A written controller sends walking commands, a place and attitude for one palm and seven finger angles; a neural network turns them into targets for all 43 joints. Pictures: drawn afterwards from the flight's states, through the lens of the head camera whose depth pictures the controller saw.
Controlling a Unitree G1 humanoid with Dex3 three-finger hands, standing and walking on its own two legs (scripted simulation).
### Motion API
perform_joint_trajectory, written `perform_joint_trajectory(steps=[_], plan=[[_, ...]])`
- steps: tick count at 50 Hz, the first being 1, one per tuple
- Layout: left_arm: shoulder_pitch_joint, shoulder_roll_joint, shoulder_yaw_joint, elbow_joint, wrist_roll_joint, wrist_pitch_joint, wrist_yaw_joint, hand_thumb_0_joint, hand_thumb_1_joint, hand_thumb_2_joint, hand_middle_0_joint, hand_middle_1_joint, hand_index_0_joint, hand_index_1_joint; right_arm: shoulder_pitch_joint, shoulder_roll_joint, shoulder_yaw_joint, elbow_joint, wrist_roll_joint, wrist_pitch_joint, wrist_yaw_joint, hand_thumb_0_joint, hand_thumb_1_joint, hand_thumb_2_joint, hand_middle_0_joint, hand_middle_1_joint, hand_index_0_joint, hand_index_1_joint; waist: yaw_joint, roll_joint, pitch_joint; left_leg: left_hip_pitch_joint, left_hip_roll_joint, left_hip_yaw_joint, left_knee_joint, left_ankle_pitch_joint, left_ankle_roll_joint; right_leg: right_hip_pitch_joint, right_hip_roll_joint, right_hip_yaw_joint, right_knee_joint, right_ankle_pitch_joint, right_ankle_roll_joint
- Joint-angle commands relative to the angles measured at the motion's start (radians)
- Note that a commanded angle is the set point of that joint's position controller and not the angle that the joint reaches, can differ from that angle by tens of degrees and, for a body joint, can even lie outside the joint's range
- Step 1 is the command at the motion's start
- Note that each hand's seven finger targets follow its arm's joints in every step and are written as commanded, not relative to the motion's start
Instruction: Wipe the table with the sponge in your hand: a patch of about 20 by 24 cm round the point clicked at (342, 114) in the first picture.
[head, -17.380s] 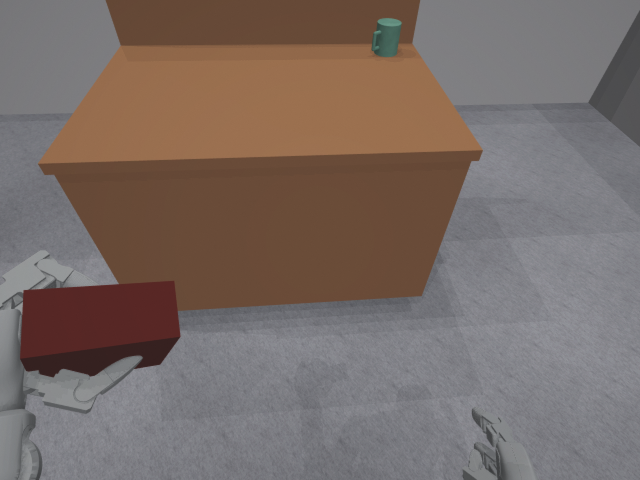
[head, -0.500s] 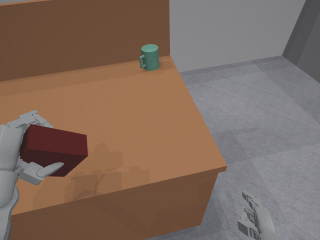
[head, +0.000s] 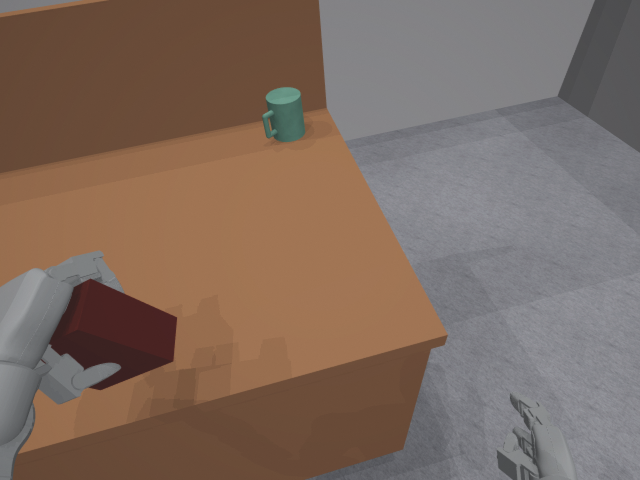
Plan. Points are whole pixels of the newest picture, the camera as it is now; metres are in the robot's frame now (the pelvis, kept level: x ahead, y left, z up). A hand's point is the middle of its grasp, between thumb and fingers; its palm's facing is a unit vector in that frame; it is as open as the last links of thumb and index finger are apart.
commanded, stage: turn the palm down, sponge in hand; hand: left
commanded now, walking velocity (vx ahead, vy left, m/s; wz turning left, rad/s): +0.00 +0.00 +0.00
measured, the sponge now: (110, 344) +0.22 +0.27 +0.11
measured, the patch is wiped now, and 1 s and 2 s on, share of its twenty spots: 0.00 0.00 0.00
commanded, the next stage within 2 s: move the sponge above the wiping area in 1.12 s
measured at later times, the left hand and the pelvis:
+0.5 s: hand (57, 315) +0.22 +0.30 +0.15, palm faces +0.11 -0.15 -0.98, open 9.3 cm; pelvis -0.01 +0.04 +0.01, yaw +0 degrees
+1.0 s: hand (19, 298) +0.22 +0.33 +0.18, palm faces +0.18 -0.03 -0.98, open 9.3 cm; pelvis -0.01 +0.03 +0.02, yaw -1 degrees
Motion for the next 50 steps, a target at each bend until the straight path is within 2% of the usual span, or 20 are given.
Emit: perform_joint_trajectory(steps=[1,2,6,7,8,11,12,17,21,22,26,27,32,36,37,39,41,45,46,50], plan=[[-0.152,0.343,0.258,-0.221,0.088,-0.060,0.097,0.000,0.100,1.300,-1.200,-1.600,-1.200,-1.600,-0.177,-0.067,-0.019,-0.173,-0.003,-0.062,-0.003,0.000,-0.900,-0.900,0.200,0.300,0.200,0.300,0.019,-0.033,-0.200,0.123,-0.031,-0.003,-0.026,0.246,0.051,0.022,-0.058,0.135,-0.140,0.282,0.043],[-0.173,0.283,0.205,-0.209,0.095,-0.041,0.104,0.000,0.100,1.300,-1.200,-1.600,-1.200,-1.600,-0.163,-0.063,-0.016,-0.178,-0.007,-0.052,0.002,0.000,-0.900,-0.900,0.200,0.300,0.200,0.300,0.014,-0.033,-0.225,0.109,-0.025,0.003,-0.038,0.261,0.050,0.050,-0.065,0.096,-0.127,0.307,0.047],[-0.217,0.280,0.185,-0.088,0.119,0.099,0.113,0.000,0.100,1.300,-1.200,-1.600,-1.200,-1.600,-0.232,-0.073,-0.001,-0.161,0.019,-0.010,0.014,0.000,-0.900,-0.900,0.200,0.300,0.200,0.300,0.031,0.031,-0.114,0.077,-0.015,-0.017,-0.103,0.202,0.028,0.027,-0.051,0.101,-0.157,0.184,0.028],[-0.231,0.238,0.124,-0.075,0.118,0.132,0.098,0.000,0.100,1.300,-1.200,-1.600,-1.200,-1.600,-0.224,-0.076,0.001,-0.173,0.017,-0.003,0.015,0.000,-0.900,-0.900,0.200,0.300,0.200,0.300,0.021,0.002,-0.113,0.069,-0.006,-0.013,-0.111,0.191,0.032,0.040,-0.059,0.074,-0.163,0.184,0.036],[-0.240,0.265,0.119,-0.068,0.131,0.163,0.082,0.000,0.100,1.300,-1.200,-1.600,-1.200,-1.600,-0.225,-0.082,0.006,-0.174,0.019,0.005,0.013,0.000,-0.900,-0.900,0.200,0.300,0.200,0.300,0.022,-0.030,-0.113,0.070,-0.008,-0.020,-0.121,0.188,0.033,0.044,-0.059,0.079,-0.166,0.174,0.039],[-0.279,0.237,0.032,-0.070,0.185,0.229,0.014,0.000,0.100,1.300,-1.200,-1.600,-1.200,-1.600,-0.313,-0.077,0.031,-0.192,0.036,0.013,0.014,0.000,-0.900,-0.900,0.200,0.300,0.200,0.300,0.019,-0.034,-0.097,0.097,-0.017,-0.030,-0.148,0.169,0.040,0.039,-0.046,0.093,-0.184,0.136,0.030],[-0.288,0.195,-0.030,-0.095,0.193,0.230,-0.010,0.000,0.100,1.300,-1.200,-1.600,-1.200,-1.600,-0.293,-0.076,0.030,-0.204,0.030,0.013,0.012,0.000,-0.900,-0.900,0.200,0.300,0.200,0.300,0.003,-0.051,-0.112,0.108,-0.013,-0.027,-0.149,0.172,0.046,0.052,-0.051,0.069,-0.187,0.154,0.037],[-0.369,0.243,-0.028,-0.218,0.302,0.150,-0.054,0.000,0.100,1.300,-1.200,-1.600,-1.200,-1.600,-0.315,-0.056,0.043,-0.201,0.011,0.001,0.012,0.000,-0.900,-0.900,0.200,0.300,0.200,0.300,0.012,-0.025,-0.190,0.182,-0.015,-0.056,-0.171,0.200,0.057,0.071,-0.038,0.076,-0.196,0.156,0.025],[-0.389,0.355,0.110,-0.207,0.377,0.100,0.007,0.000,0.100,1.300,-1.200,-1.600,-1.200,-1.600,-0.330,-0.052,0.040,-0.163,-0.003,0.003,0.023,0.000,-0.900,-0.900,0.200,0.300,0.200,0.300,0.054,0.059,-0.206,0.200,-0.008,-0.096,-0.202,0.221,0.042,0.112,-0.019,0.119,-0.199,0.155,-0.005],[-0.416,0.303,0.069,-0.178,0.389,0.102,0.020,0.000,0.100,1.300,-1.200,-1.600,-1.200,-1.600,-0.319,-0.044,0.043,-0.156,-0.011,0.008,0.028,0.000,-0.900,-0.900,0.200,0.300,0.200,0.300,0.050,0.052,-0.217,0.198,-0.004,-0.089,-0.204,0.238,0.039,0.121,-0.028,0.085,-0.197,0.170,-0.002],[-0.411,0.279,0.078,-0.071,0.386,0.163,0.055,0.000,0.100,1.300,-1.200,-1.600,-1.200,-1.600,-0.363,-0.050,0.038,-0.126,0.004,0.028,0.048,0.000,-0.900,-0.900,0.200,0.300,0.200,0.300,0.064,0.052,-0.171,0.193,-0.004,-0.096,-0.215,0.263,0.020,0.114,-0.025,0.119,-0.222,0.177,-0.015],[-0.421,0.236,0.021,-0.040,0.385,0.191,0.043,0.000,0.100,1.300,-1.200,-1.600,-1.200,-1.600,-0.354,-0.060,0.037,-0.128,0.002,0.035,0.050,0.000,-0.900,-0.900,0.200,0.300,0.200,0.300,0.056,0.031,-0.165,0.178,-0.001,-0.085,-0.227,0.260,0.019,0.120,-0.035,0.081,-0.222,0.191,-0.008],[-0.374,0.119,-0.149,-0.028,0.387,0.270,-0.047,0.000,0.100,1.300,-1.200,-1.600,-1.200,-1.600,-0.398,-0.064,0.043,-0.152,0.023,0.042,0.056,0.000,-0.900,-0.900,0.200,0.300,0.200,0.300,0.034,-0.002,-0.118,0.154,-0.012,-0.079,-0.244,0.204,0.032,0.118,-0.038,0.082,-0.236,0.182,0.001],[-0.448,0.212,-0.106,-0.142,0.473,0.226,-0.073,0.000,0.100,1.300,-1.200,-1.600,-1.200,-1.600,-0.433,-0.054,0.050,-0.162,0.014,0.032,0.060,0.000,-0.900,-0.900,0.200,0.300,0.200,0.300,0.046,0.009,-0.192,0.179,-0.018,-0.110,-0.255,0.191,0.050,0.160,-0.019,0.129,-0.211,0.171,-0.009],[-0.447,0.203,-0.120,-0.152,0.485,0.207,-0.072,0.000,0.100,1.300,-1.200,-1.600,-1.200,-1.600,-0.396,-0.052,0.044,-0.158,0.006,0.032,0.058,0.000,-0.900,-0.900,0.200,0.300,0.200,0.300,0.037,0.002,-0.216,0.185,-0.015,-0.104,-0.247,0.211,0.054,0.174,-0.029,0.103,-0.208,0.172,-0.004],[-0.486,0.308,-0.033,-0.156,0.538,0.164,-0.058,0.000,0.100,1.300,-1.200,-1.600,-1.200,-1.600,-0.380,-0.057,0.042,-0.144,-0.013,0.036,0.058,0.000,-0.900,-0.900,0.200,0.300,0.200,0.300,0.059,0.009,-0.253,0.207,-0.019,-0.125,-0.246,0.252,0.053,0.190,-0.029,0.125,-0.209,0.186,-0.011],[-0.489,0.374,0.064,-0.191,0.530,0.128,-0.019,0.000,0.100,1.300,-1.200,-1.600,-1.200,-1.600,-0.402,-0.048,0.040,-0.133,-0.014,0.031,0.058,0.000,-0.900,-0.900,0.200,0.300,0.200,0.300,0.077,0.043,-0.260,0.226,-0.015,-0.133,-0.237,0.261,0.055,0.206,-0.014,0.172,-0.221,0.183,-0.026],[-0.444,0.275,0.033,-0.038,0.469,0.130,0.024,0.000,0.100,1.300,-1.200,-1.600,-1.200,-1.600,-0.367,-0.044,0.030,-0.107,-0.008,0.042,0.064,0.000,-0.900,-0.900,0.200,0.300,0.200,0.300,0.070,-0.001,-0.182,0.234,-0.012,-0.111,-0.228,0.302,0.033,0.145,-0.041,0.146,-0.264,0.201,-0.018],[-0.439,0.276,0.059,-0.014,0.451,0.155,0.031,0.000,0.100,1.300,-1.200,-1.600,-1.200,-1.600,-0.409,-0.045,0.034,-0.102,0.001,0.038,0.067,0.000,-0.900,-0.900,0.200,0.300,0.200,0.300,0.080,-0.009,-0.141,0.222,-0.019,-0.110,-0.231,0.279,0.031,0.128,-0.026,0.179,-0.276,0.181,-0.031],[-0.395,0.137,-0.115,0.033,0.407,0.238,-0.020,0.000,0.100,1.300,-1.200,-1.600,-1.200,-1.600,-0.409,-0.063,0.030,-0.115,0.017,0.045,0.066,0.000,-0.900,-0.900,0.200,0.300,0.200,0.300,0.045,-0.027,-0.112,0.179,-0.022,-0.081,-0.250,0.220,0.029,0.123,-0.049,0.131,-0.273,0.174,-0.001]])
